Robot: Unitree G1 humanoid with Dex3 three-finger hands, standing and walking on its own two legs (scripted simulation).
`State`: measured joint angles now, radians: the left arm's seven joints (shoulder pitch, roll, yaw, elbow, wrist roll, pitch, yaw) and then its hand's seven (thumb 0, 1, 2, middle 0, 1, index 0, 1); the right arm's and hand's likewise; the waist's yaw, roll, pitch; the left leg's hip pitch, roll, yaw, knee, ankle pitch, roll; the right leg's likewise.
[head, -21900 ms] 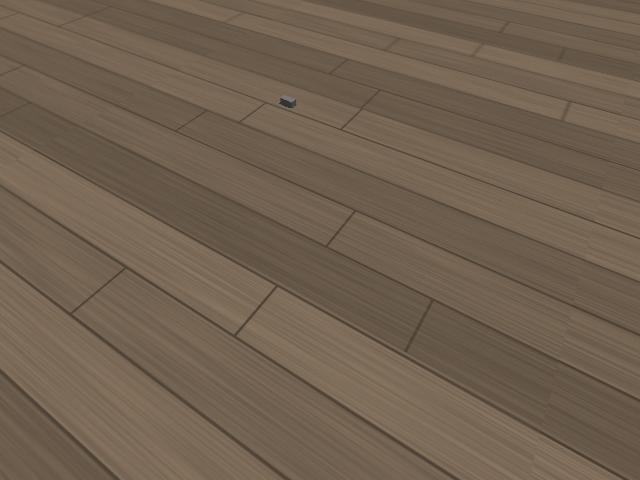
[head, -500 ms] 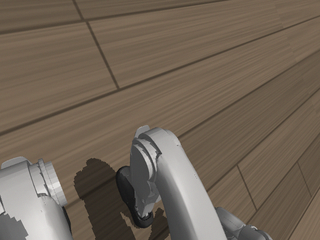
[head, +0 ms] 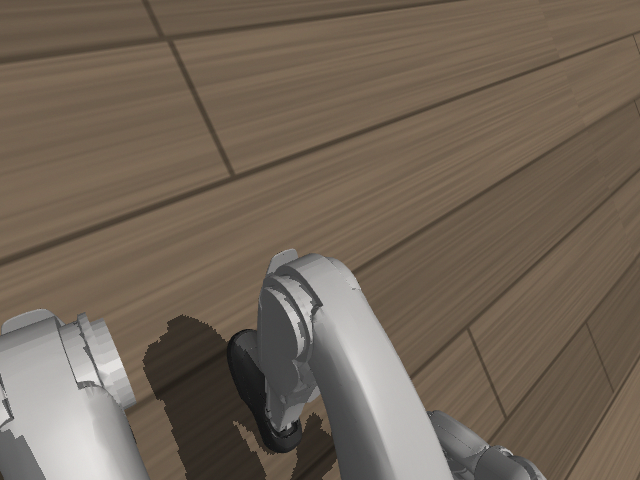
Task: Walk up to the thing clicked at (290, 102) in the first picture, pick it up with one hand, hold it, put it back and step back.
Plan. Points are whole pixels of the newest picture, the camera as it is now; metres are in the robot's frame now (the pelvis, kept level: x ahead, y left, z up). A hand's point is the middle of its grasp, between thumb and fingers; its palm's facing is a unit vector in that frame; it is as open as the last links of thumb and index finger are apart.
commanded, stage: close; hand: left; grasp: from above
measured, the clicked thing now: out of the picture +0.41 +0.31 -0.29
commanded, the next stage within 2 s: settle in 1.58 s
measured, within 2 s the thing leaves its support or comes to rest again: leaves its support in 1.96 s
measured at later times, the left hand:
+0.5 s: hand out of the picture +0.39 +0.31 -0.27, palm faces -0.45 -0.15 -0.88, open 11.7 cm
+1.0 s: hand out of the picture +0.40 +0.32 -0.27, palm faces -0.44 -0.13 -0.89, open 9.9 cm
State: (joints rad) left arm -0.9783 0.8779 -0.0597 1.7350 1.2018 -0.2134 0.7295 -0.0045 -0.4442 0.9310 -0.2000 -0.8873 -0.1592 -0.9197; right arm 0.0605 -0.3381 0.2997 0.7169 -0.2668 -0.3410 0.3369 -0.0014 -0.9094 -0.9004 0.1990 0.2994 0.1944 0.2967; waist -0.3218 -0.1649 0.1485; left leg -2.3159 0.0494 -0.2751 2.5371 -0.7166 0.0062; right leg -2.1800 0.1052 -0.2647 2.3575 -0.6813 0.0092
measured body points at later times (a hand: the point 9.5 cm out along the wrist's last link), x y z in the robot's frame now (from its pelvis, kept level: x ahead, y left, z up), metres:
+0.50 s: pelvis +0.00 +0.00 +0.00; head +0.26 +0.15 +0.34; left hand +0.41 +0.32 -0.22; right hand +0.09 -0.23 -0.06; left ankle +0.07 +0.13 -0.28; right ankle +0.11 -0.10 -0.28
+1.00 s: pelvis +0.00 +0.00 +0.00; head +0.26 +0.16 +0.34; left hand +0.42 +0.32 -0.21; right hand +0.09 -0.23 -0.05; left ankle +0.07 +0.13 -0.28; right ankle +0.11 -0.10 -0.28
